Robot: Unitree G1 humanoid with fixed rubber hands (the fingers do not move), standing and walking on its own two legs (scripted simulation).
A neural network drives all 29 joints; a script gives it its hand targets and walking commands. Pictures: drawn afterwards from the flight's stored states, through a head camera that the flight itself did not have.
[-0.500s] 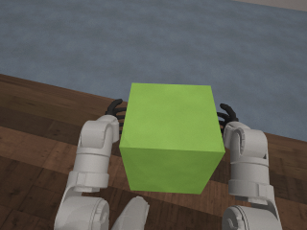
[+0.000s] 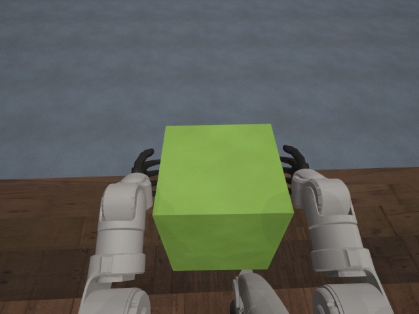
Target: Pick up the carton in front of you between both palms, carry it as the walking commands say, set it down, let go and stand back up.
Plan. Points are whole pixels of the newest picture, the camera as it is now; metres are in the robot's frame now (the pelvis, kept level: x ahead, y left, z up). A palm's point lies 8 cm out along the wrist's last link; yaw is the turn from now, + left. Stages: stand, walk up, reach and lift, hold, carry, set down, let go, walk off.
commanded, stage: carry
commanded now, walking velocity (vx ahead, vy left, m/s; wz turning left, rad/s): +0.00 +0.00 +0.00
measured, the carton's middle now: (219, 201) +0.34 -0.03 +0.00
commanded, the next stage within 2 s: none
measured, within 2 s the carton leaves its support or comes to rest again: neither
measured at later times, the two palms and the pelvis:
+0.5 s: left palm (159, 119) +0.76 +0.14 -0.14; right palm (243, 120) +0.74 -0.16 -0.15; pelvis +0.41 +0.00 -0.26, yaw -2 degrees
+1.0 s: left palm (165, 108) +1.12 +0.15 -0.40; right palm (221, 99) +1.16 -0.14 -0.38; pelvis +0.80 -0.04 -0.49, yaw -1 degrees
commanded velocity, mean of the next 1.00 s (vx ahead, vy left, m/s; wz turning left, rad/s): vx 0.00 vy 0.00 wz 0.00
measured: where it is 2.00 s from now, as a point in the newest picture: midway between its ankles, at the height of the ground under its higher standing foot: (201, 164)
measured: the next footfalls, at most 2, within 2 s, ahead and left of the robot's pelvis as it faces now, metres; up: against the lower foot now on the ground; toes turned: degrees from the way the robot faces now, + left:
right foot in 0.12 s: +0.24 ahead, -0.05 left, -0.18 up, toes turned -1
left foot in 0.48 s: +0.52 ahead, +0.06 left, -0.35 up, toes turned -2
